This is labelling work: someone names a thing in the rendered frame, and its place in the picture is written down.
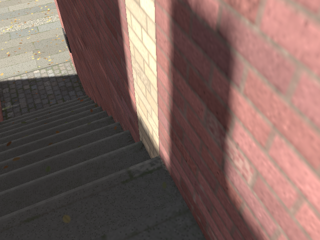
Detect stairs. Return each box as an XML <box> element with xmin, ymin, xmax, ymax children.
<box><xmin>0</xmin><ymin>95</ymin><xmax>151</xmax><ymax>217</ymax></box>

